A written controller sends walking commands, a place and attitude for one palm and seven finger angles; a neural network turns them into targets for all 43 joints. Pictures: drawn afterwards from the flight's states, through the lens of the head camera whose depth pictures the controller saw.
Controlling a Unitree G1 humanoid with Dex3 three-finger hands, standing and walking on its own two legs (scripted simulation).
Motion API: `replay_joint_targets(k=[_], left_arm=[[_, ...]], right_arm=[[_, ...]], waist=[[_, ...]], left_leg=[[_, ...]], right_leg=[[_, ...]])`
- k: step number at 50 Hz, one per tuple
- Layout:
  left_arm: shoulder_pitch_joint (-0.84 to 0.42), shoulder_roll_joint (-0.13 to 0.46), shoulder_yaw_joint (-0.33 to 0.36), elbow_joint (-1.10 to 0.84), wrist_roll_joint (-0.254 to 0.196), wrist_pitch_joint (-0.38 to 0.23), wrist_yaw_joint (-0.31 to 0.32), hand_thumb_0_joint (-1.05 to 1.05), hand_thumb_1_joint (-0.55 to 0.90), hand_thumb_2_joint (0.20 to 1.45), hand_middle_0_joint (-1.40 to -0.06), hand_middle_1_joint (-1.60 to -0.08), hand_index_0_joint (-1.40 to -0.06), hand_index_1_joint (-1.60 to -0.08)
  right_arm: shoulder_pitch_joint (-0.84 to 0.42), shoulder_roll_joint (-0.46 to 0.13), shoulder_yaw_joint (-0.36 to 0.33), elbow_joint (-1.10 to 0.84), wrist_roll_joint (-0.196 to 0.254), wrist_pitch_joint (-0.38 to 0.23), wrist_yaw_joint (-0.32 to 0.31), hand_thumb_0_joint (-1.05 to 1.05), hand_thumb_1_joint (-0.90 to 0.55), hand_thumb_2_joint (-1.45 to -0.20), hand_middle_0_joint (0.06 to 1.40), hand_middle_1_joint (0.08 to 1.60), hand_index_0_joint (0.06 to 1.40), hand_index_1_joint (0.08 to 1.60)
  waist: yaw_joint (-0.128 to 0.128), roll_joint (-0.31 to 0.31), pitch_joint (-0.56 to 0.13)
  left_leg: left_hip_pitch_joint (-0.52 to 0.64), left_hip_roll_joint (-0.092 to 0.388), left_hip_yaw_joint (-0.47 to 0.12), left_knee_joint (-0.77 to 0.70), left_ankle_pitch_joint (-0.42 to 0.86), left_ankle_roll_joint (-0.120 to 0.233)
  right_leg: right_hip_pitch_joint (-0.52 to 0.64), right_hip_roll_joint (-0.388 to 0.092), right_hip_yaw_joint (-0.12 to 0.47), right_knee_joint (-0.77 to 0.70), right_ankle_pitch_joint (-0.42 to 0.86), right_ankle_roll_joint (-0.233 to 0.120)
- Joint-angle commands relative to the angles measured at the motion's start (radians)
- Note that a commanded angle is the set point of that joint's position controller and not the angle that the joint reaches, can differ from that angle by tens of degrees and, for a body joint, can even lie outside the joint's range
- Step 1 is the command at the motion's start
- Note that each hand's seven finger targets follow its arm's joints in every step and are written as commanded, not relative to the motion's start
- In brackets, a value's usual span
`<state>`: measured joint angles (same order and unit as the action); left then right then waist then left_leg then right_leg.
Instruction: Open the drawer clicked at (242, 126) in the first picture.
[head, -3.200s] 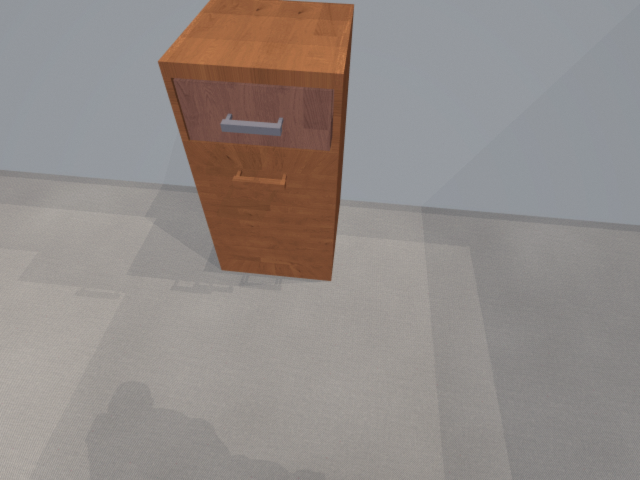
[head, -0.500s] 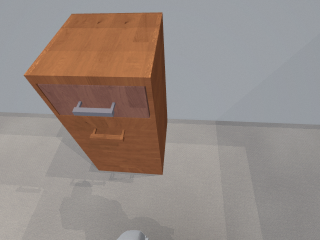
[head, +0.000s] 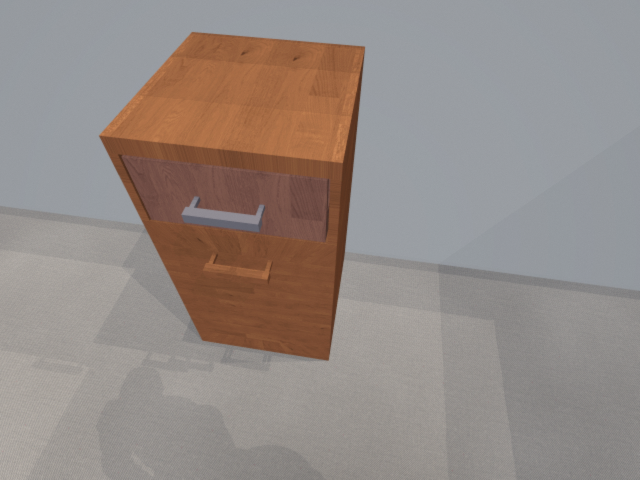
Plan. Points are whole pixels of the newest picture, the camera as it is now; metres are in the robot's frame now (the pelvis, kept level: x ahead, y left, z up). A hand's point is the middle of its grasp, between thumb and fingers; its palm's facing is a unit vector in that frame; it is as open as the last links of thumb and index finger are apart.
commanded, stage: come to a stop and stand still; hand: left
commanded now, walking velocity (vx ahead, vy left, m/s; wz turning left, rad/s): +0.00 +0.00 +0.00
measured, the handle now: (225, 212) +0.57 +0.24 -0.07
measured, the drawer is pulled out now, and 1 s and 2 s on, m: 0.00 0.00 0.00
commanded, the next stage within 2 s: look again from close up in 0.28 s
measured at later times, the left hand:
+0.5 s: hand out of the picture +0.03 +0.19 -0.18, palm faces +0.00 -0.98 -0.21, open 7.3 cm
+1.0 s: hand out of the picture -0.04 +0.18 -0.18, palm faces +0.03 -0.99 -0.17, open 7.4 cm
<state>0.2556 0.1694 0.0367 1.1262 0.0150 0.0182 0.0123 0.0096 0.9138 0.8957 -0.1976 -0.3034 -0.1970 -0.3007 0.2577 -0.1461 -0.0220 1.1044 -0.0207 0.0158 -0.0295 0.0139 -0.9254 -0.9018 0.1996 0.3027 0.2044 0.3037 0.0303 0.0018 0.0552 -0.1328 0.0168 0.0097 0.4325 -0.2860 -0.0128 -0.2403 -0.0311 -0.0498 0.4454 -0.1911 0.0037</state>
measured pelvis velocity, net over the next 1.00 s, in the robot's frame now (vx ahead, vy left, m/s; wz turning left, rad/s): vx -0.02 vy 0.02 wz -0.02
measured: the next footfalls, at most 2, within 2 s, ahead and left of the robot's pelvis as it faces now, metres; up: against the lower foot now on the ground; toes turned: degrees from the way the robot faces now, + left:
none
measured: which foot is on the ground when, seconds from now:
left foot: down 0.00-1.00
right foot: down 0.00-1.00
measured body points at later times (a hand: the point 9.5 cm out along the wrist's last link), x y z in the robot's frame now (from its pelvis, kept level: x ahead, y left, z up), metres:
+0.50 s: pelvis +0.01 +0.02 -0.01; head +0.03 +0.02 +0.44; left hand +0.03 +0.24 -0.16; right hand +0.00 -0.20 -0.17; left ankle -0.03 +0.13 -0.74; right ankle +0.03 -0.12 -0.74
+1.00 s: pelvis -0.02 +0.02 +0.00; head -0.03 +0.02 +0.45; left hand -0.04 +0.23 -0.16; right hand -0.05 -0.20 -0.17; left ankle -0.03 +0.13 -0.74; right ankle +0.03 -0.12 -0.74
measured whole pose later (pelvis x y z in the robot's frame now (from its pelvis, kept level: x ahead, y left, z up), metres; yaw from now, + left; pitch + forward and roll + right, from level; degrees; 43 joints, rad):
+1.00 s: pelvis -0.02 +0.02 +0.00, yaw -1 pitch -3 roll +0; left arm 0.36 0.13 0.00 1.10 0.02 0.00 0.02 0.01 0.91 0.90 -0.20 -0.30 -0.20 -0.30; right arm 0.37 -0.15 0.01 1.08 -0.01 -0.01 -0.02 0.01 -0.91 -0.90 0.20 0.30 0.20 0.30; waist 0.00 0.00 0.02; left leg -0.15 -0.01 0.04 0.49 -0.29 0.02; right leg -0.26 -0.06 -0.02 0.49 -0.18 0.03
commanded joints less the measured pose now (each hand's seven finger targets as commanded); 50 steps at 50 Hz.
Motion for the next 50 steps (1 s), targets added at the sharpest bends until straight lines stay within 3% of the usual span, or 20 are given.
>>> replay_joint_targets(k=[1,4,9,15,18,19,20,21,23,24,25,27,30,34,35,42,47,50], left_arm=[[0.003,0.081,0.003,-0.028,-0.004,-0.022,0.011,0.0,0.9,0.9,-0.2,-0.3,-0.2,-0.3],[0.023,0.072,0.001,-0.016,-0.005,-0.027,0.013,0.0,0.9,0.9,-0.2,-0.3,-0.2,-0.3],[0.04,0.06,-0.002,0.0,-0.006,-0.027,0.016,0.0,0.9,0.9,-0.2,-0.3,-0.2,-0.3],[0.048,0.048,-0.004,0.005,-0.006,-0.023,0.019,0.0,0.9,0.9,-0.2,-0.3,-0.2,-0.3],[0.043,0.051,-0.003,0.003,-0.008,-0.023,0.018,0.0,0.9,0.9,-0.2,-0.3,-0.2,-0.3],[0.146,0.092,-0.016,0.031,-0.001,-0.057,0.067,0.0,0.9,0.9,-0.2,-0.3,-0.2,-0.3],[0.123,0.142,-0.012,0.022,-0.004,-0.074,0.055,0.0,0.9,0.9,-0.2,-0.3,-0.2,-0.3],[0.115,0.114,-0.009,-0.01,-0.006,-0.07,0.049,0.0,0.9,0.9,-0.2,-0.3,-0.2,-0.3],[0.077,0.081,-0.022,-0.022,-0.005,-0.058,0.042,0.0,0.9,0.9,-0.2,-0.3,-0.2,-0.3],[0.074,0.07,-0.023,-0.032,-0.005,-0.054,0.039,0.0,0.9,0.9,-0.2,-0.3,-0.2,-0.3],[0.068,0.068,-0.024,-0.037,-0.003,-0.046,0.037,0.0,0.9,0.9,-0.2,-0.3,-0.2,-0.3],[0.066,0.059,-0.027,-0.039,-0.003,-0.04,0.034,0.0,0.9,0.9,-0.2,-0.3,-0.2,-0.3],[0.068,0.061,-0.031,-0.045,-0.003,-0.034,0.03,0.0,0.9,0.9,-0.2,-0.3,-0.2,-0.3],[0.079,0.065,-0.031,-0.058,-0.003,-0.029,0.025,0.0,0.9,0.9,-0.2,-0.3,-0.2,-0.3],[0.081,0.068,-0.03,-0.062,-0.001,-0.028,0.024,0.0,0.9,0.9,-0.2,-0.3,-0.2,-0.3],[0.111,0.064,-0.027,-0.072,0.0,-0.031,0.02,0.0,0.9,0.9,-0.2,-0.3,-0.2,-0.3],[0.131,0.055,-0.025,-0.066,0.0,-0.034,0.019,0.0,0.9,0.9,-0.2,-0.3,-0.2,-0.3],[0.147,0.062,-0.014,-0.066,0.008,-0.032,0.018,0.0,0.9,0.9,-0.2,-0.3,-0.2,-0.3]], right_arm=[[0.105,-0.098,-0.012,-0.009,0.004,-0.019,-0.01,0.0,-0.9,-0.9,0.2,0.3,0.2,0.3],[0.112,-0.091,-0.008,-0.002,0.006,-0.03,-0.014,0.0,-0.9,-0.9,0.2,0.3,0.2,0.3],[0.124,-0.077,-0.003,0.012,0.007,-0.035,-0.021,0.0,-0.9,-0.9,0.2,0.3,0.2,0.3],[0.144,-0.062,-0.003,0.018,0.007,-0.032,-0.025,0.0,-0.9,-0.9,0.2,0.3,0.2,0.3],[0.155,-0.062,-0.003,0.023,0.006,-0.033,-0.025,0.0,-0.9,-0.9,0.2,0.3,0.2,0.3],[0.017,-0.108,-0.001,-0.053,0.022,-0.059,-0.007,0.0,-0.9,-0.9,0.2,0.3,0.2,0.3],[0.043,-0.089,0.01,-0.088,0.028,-0.052,0.002,0.0,-0.9,-0.9,0.2,0.3,0.2,0.3],[0.124,-0.051,0.009,-0.086,0.014,-0.053,-0.004,0.0,-0.9,-0.9,0.2,0.3,0.2,0.3],[0.16,-0.072,0.008,-0.065,0.012,-0.054,-0.008,0.0,-0.9,-0.9,0.2,0.3,0.2,0.3],[0.156,-0.082,0.007,-0.065,0.011,-0.054,-0.01,0.0,-0.9,-0.9,0.2,0.3,0.2,0.3],[0.158,-0.087,0.007,-0.071,0.009,-0.053,-0.011,0.0,-0.9,-0.9,0.2,0.3,0.2,0.3],[0.139,-0.089,0.011,-0.073,0.008,-0.05,-0.013,0.0,-0.9,-0.9,0.2,0.3,0.2,0.3],[0.14,-0.096,0.015,-0.075,0.008,-0.046,-0.009,0.0,-0.9,-0.9,0.2,0.3,0.2,0.3],[0.129,-0.104,0.016,-0.082,0.008,-0.044,-0.003,0.0,-0.9,-0.9,0.2,0.3,0.2,0.3],[0.131,-0.106,0.016,-0.082,0.009,-0.044,-0.001,0.0,-0.9,-0.9,0.2,0.3,0.2,0.3],[0.134,-0.107,0.015,-0.079,0.008,-0.041,0.002,0.0,-0.9,-0.9,0.2,0.3,0.2,0.3],[0.153,-0.094,0.015,-0.061,0.008,-0.039,0.003,0.0,-0.9,-0.9,0.2,0.3,0.2,0.3],[0.181,-0.097,0.012,-0.051,0.003,-0.029,0.006,0.0,-0.9,-0.9,0.2,0.3,0.2,0.3]], waist=[[-0.032,-0.039,-0.003],[-0.029,-0.012,-0.035],[-0.025,0.02,-0.011],[-0.024,0.044,0.031],[-0.025,0.029,0.019],[0.021,0.055,-0.067],[-0.03,-0.026,-0.093],[-0.042,0.001,-0.185],[-0.05,-0.015,-0.209],[-0.044,-0.007,-0.173],[-0.042,0.045,-0.126],[-0.036,0.021,-0.024],[-0.035,0.009,0.057],[-0.03,-0.002,0.107],[-0.03,0.032,0.11],[-0.028,-0.021,0.075],[-0.031,-0.013,0.057],[-0.027,-0.009,0.063]], left_leg=[[-0.072,0.078,-0.048,-0.114,0.059,0.04],[-0.048,0.086,-0.044,-0.107,0.152,0.039],[-0.05,0.087,-0.037,-0.103,0.218,0.034],[-0.061,0.088,-0.035,-0.109,0.226,0.032],[-0.059,0.088,-0.036,-0.11,0.221,0.033],[-0.067,0.101,0.019,0.108,0.354,0.004],[-0.107,0.067,0.022,0.092,0.27,0.004],[-0.076,0.035,-0.007,0.046,0.121,0.014],[-0.049,0.075,-0.033,0.04,0.306,0.029],[-0.049,0.087,-0.04,0.041,0.38,0.032],[-0.062,0.095,-0.039,0.035,0.408,0.035],[-0.108,0.097,-0.047,0.012,0.381,0.039],[-0.154,0.089,-0.059,-0.038,0.243,0.042],[-0.196,0.077,-0.068,-0.092,0.049,0.047],[-0.211,0.075,-0.077,-0.109,0.014,0.048],[-0.203,0.061,-0.076,-0.121,-0.091,0.052],[-0.189,0.056,-0.066,-0.11,-0.104,0.05],[-0.211,0.04,-0.054,-0.09,-0.218,0.055]], right_leg=[[0.047,-0.056,0.091,-0.105,-0.009,-0.026],[0.083,-0.061,0.077,-0.079,0.089,-0.029],[0.094,-0.064,0.066,-0.059,0.151,-0.032],[0.084,-0.056,0.06,-0.055,0.141,-0.032],[0.097,-0.058,0.058,-0.054,0.149,-0.032],[0.129,-0.128,0.117,0.011,0.593,-0.033],[0.187,-0.152,0.096,0.045,0.736,-0.049],[0.224,-0.159,0.126,0.085,0.671,-0.054],[0.19,-0.106,0.068,0.102,0.481,-0.047],[0.159,-0.089,0.059,0.094,0.398,-0.042],[0.123,-0.072,0.054,0.087,0.287,-0.041],[0.08,-0.062,0.051,0.067,0.201,-0.036],[0.042,-0.056,0.059,0.039,0.112,-0.032],[0.023,-0.055,0.076,-0.001,0.024,-0.028],[0.027,-0.051,0.075,-0.002,0.008,-0.027],[0.031,-0.057,0.097,-0.041,-0.053,-0.026],[0.017,-0.062,0.104,-0.06,-0.1,-0.027],[0.003,-0.063,0.121,-0.056,-0.259,-0.04]])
